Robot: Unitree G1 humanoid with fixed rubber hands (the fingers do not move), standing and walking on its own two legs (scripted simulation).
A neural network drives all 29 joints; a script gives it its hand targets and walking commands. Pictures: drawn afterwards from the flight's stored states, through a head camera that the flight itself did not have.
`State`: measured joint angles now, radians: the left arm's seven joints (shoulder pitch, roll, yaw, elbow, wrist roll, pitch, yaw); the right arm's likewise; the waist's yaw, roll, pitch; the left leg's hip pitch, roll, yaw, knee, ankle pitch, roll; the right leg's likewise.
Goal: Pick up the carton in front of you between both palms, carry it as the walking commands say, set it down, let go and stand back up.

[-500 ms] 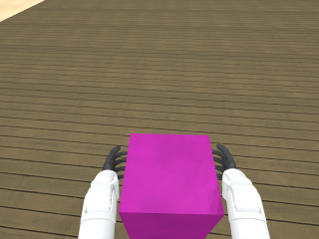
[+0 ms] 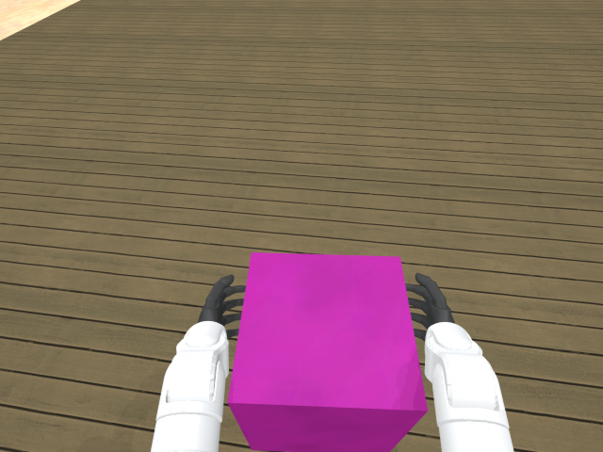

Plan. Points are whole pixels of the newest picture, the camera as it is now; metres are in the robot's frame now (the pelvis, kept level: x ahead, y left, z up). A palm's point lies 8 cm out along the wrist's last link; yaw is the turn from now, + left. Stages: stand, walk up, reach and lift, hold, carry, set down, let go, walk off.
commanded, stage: hold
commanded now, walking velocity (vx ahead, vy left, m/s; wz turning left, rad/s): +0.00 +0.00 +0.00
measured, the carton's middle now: (321, 358) +0.28 -0.01 -0.05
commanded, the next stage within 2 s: set down in 0.48 s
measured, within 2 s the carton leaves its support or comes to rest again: neither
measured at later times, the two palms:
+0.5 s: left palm (210, 353) +0.25 +0.13 +0.04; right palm (439, 317) +0.29 -0.16 +0.04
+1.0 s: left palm (231, 354) +0.30 +0.13 -0.08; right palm (414, 336) +0.33 -0.17 -0.08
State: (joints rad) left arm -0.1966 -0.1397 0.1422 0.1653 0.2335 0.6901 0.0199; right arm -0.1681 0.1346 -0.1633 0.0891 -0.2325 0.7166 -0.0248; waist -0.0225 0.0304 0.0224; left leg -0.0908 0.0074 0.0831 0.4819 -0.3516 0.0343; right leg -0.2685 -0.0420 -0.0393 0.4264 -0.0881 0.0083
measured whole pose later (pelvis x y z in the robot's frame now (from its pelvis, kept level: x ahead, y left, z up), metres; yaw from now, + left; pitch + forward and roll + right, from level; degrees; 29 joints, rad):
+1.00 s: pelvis -0.04 -0.06 -0.03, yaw +10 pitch +14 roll +1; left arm -0.58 -0.14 0.46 0.65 0.40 0.25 -0.04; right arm -0.52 0.21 -0.48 0.50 -0.40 0.29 0.00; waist -0.05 0.05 0.07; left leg -0.66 -0.06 -0.14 0.78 -0.36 -0.04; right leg -0.77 0.04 0.08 0.71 -0.18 0.01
